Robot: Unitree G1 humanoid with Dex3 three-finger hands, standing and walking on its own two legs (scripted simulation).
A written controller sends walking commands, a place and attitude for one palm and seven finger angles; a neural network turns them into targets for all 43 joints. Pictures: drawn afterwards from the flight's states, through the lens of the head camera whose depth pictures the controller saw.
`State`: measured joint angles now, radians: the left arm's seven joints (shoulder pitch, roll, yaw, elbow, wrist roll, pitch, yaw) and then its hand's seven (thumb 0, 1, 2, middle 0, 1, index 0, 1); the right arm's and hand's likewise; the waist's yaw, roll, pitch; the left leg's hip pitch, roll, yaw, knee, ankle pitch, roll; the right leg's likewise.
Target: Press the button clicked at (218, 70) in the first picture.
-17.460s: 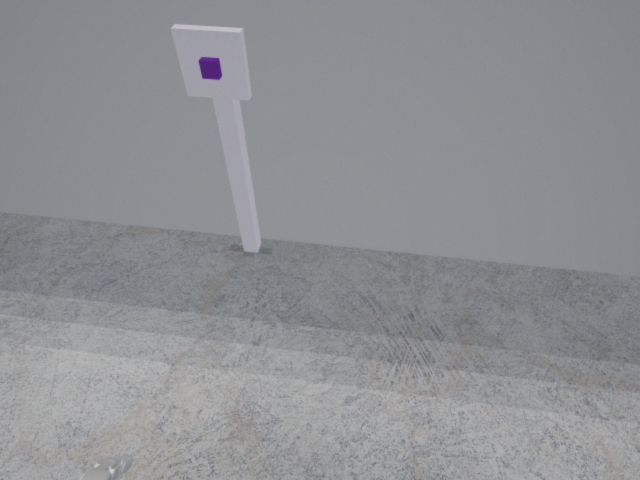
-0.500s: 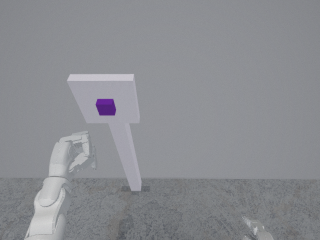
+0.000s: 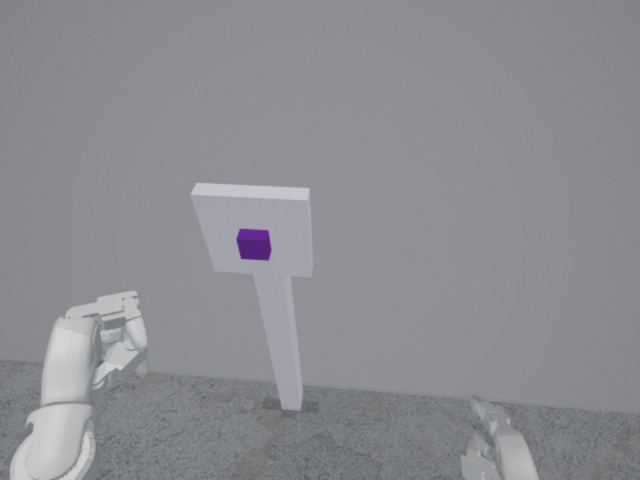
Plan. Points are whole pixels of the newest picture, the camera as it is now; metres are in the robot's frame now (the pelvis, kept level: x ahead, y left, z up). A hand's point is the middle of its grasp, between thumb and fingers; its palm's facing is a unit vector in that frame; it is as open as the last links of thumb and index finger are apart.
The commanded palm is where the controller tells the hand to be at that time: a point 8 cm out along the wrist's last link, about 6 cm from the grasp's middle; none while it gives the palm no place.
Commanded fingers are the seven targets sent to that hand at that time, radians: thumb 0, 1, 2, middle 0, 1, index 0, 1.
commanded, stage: draw the hand back to the body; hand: left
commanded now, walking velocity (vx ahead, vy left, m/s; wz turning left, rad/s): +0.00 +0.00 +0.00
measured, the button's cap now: (254, 243) +0.46 +0.17 +0.02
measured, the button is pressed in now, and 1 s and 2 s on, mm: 0 0 0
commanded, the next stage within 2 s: step back with the hand held close in 0.60 s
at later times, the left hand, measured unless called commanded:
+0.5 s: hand (69, 355) +0.17 +0.25 +0.17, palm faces +0.43 -0.82 -0.38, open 3.1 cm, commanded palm +0.13 +0.28 +0.18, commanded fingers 0.00 0.90 0.90 -1.30 -1.50 -1.30 -1.50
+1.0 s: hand (99, 362) +0.18 +0.23 +0.15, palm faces +0.28 -0.84 -0.46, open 3.1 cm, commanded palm +0.12 +0.28 +0.18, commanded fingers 0.00 0.90 0.90 -1.30 -1.50 -1.30 -1.50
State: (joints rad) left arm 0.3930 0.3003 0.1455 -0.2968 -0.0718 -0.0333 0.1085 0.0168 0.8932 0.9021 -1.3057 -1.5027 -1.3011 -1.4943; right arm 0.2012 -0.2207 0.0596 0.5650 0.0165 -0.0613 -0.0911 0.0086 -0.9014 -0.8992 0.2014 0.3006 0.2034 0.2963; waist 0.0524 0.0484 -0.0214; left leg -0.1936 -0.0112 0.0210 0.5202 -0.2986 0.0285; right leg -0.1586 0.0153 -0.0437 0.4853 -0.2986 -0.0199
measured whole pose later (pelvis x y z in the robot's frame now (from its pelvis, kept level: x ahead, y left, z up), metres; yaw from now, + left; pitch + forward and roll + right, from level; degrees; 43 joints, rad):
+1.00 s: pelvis -0.02 +0.00 +0.01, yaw -2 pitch +1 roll -1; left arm 0.61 0.35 0.31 -0.50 -0.05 -0.14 0.11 0.01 0.89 0.90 -1.31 -1.50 -1.30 -1.49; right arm 0.18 -0.25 -0.01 0.57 0.01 0.00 -0.06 0.01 -0.90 -0.90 0.20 0.30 0.20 0.30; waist 0.00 0.05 0.02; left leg -0.23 0.00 0.05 0.45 -0.22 0.03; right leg -0.20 0.03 -0.02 0.39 -0.20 -0.01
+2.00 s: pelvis -0.21 +0.04 +0.00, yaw -3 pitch +3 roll -4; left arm 0.61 0.40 0.40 -0.71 -0.04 -0.22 0.15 0.01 0.89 0.90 -1.31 -1.50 -1.31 -1.49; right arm 0.16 -0.13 0.01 0.62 -0.03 -0.13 -0.01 0.01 -0.90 -0.90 0.20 0.30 0.21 0.30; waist 0.01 -0.03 0.01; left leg -0.42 0.09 0.07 0.48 -0.11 0.03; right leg -0.39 0.06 -0.01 0.91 -0.49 0.03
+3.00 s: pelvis -0.32 +0.03 -0.01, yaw -3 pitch +0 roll +0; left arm 0.30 0.24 0.05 0.54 0.04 0.05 0.02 0.01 0.91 0.90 -1.17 -1.38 -1.17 -1.37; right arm 0.13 -0.26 0.00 0.81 -0.03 -0.03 0.01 0.01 -0.90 -0.90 0.20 0.30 0.20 0.30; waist -0.01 0.01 0.03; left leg -0.33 -0.04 0.02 0.59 -0.25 0.04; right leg -0.28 -0.02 -0.02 0.62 -0.33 0.00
